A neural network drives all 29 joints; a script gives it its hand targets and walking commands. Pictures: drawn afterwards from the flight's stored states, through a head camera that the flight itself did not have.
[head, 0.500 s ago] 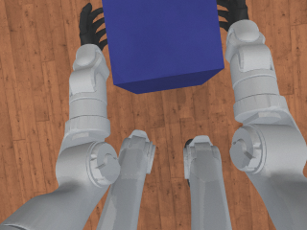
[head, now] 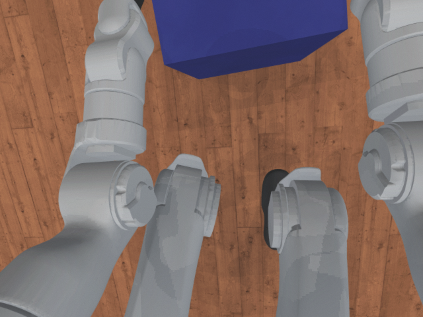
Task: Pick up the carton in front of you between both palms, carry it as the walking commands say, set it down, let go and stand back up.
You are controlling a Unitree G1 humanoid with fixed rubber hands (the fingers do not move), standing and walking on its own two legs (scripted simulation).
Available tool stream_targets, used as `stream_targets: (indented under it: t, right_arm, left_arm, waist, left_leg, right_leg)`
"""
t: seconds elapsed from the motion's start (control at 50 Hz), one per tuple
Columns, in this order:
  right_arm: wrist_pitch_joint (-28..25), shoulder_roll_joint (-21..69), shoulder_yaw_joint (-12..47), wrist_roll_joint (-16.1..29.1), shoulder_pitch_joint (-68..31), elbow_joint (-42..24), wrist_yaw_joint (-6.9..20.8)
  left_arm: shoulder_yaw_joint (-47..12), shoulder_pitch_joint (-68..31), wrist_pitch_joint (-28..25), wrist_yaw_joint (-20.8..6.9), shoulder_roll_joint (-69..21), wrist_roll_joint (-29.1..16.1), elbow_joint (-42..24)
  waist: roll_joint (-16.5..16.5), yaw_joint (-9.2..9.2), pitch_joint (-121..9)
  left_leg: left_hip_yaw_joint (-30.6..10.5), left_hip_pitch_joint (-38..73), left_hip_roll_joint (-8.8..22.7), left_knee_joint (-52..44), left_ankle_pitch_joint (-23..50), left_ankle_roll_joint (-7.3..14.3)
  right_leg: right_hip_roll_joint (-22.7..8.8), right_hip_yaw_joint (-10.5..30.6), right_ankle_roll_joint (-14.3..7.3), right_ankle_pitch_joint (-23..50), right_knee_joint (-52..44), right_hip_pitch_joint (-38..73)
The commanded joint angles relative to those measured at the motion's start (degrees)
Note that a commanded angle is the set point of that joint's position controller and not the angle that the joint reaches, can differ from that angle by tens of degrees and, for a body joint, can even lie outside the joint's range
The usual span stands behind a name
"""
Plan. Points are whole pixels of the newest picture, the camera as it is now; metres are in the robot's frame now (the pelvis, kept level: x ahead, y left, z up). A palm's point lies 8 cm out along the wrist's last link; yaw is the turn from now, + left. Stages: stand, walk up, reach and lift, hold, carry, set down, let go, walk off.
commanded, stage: set down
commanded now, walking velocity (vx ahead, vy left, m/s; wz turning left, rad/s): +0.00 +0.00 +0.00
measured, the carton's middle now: out of the picture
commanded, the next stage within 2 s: none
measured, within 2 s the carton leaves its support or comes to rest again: rests again in 0.92 s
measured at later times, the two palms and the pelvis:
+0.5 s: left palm (130, 5) +0.52 +0.16 -0.18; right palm out of the picture +0.57 -0.14 -0.18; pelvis -0.01 +0.00 -0.02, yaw +1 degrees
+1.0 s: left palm (130, 3) +0.53 +0.16 -0.19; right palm out of the picture +0.58 -0.15 -0.19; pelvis -0.01 -0.01 -0.03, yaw +1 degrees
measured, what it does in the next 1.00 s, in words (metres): stands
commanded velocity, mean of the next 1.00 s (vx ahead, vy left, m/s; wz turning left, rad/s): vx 0.00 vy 0.00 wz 0.00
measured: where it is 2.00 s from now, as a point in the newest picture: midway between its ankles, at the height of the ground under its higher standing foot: (230, 217)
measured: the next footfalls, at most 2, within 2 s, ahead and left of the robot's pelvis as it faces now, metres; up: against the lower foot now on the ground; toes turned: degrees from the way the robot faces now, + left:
none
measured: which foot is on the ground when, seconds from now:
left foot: down 0.00-1.00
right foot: down 0.00-1.00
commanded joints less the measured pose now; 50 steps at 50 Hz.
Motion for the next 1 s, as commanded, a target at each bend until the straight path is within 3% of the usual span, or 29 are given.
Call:
stream_targets:
  t: [0.0,0.08,0.22,0.36,0.54,0.88,0.96,0.98]
  right_arm:
    - [-2.2,53.9,15.0,6.4,-25.0,-6.4,12.8]
    - [-2.4,54.1,13.1,5.2,-22.5,-3.6,13.7]
    - [-3.2,51.8,12.4,5.9,-26.2,-2.8,14.3]
    - [-2.5,47.0,8.6,3.4,-24.8,3.2,14.8]
    - [-1.4,43.0,5.0,0.5,-20.8,7.4,15.8]
    - [0.1,35.2,1.0,-5.0,-14.1,11.3,16.1]
    - [-1.3,31.3,1.9,-4.4,-15.5,9.2,15.1]
    - [-1.9,26.4,1.1,-4.5,-15.2,9.2,14.0]
  left_arm:
    - [-31.3,-45.0,-2.5,-16.3,-46.4,-8.3,-7.1]
    - [-29.1,-42.0,-2.8,-16.7,-46.3,-7.0,-3.9]
    - [-25.3,-42.3,-3.5,-16.8,-43.4,-5.2,-0.7]
    - [-19.9,-39.3,-2.5,-17.9,-40.2,-1.7,4.8]
    - [-13.6,-32.8,-1.6,-19.4,-36.9,1.9,9.8]
    - [-5.1,-22.9,-0.6,-20.0,-30.1,7.5,15.5]
    - [-4.1,-21.9,-1.8,-19.1,-26.7,7.7,14.5]
    - [-2.2,-20.2,-2.5,-17.7,-22.0,7.8,14.4]
  waist:
    - [-2.1,1.11,-81.7]
    - [-2.4,0.73,-73.2]
    - [-4.1,1.96,-64.9]
    - [-3.3,2.10,-52.5]
    - [-3.3,1.90,-41.0]
    - [-3.9,1.10,-31.2]
    - [-4.2,1.79,-33.4]
    - [-4.3,2.14,-34.3]
  left_leg:
    - [7.0,39.0,-0.3,-5.5,36.2,1.3]
    - [6.4,35.4,-0.4,-4.7,33.8,1.7]
    - [6.7,29.2,-0.2,-3.9,27.8,2.6]
    - [6.8,24.0,0.3,-4.1,18.6,3.0]
    - [6.1,19.4,0.6,-3.8,13.6,3.4]
    - [6.2,15.0,0.5,-2.6,11.0,3.9]
    - [6.6,16.8,1.0,-2.0,13.7,3.1]
    - [7.0,17.8,1.3,-1.9,14.3,2.5]
  right_leg:
    - [0.9,-3.8,-1.6,32.6,-6.3,39.7]
    - [0.7,-3.6,-1.8,29.5,-5.9,34.1]
    - [0.5,-2.8,-2.0,25.4,-5.1,32.1]
    - [0.2,-2.1,-2.7,16.7,-5.6,28.1]
    - [-0.4,-0.9,-3.2,13.3,-5.7,25.6]
    - [-0.9,0.4,-3.3,12.5,-6.0,25.8]
    - [-1.5,0.5,-2.6,15.0,-5.3,28.9]
    - [-1.8,0.5,-2.2,15.3,-5.3,29.5]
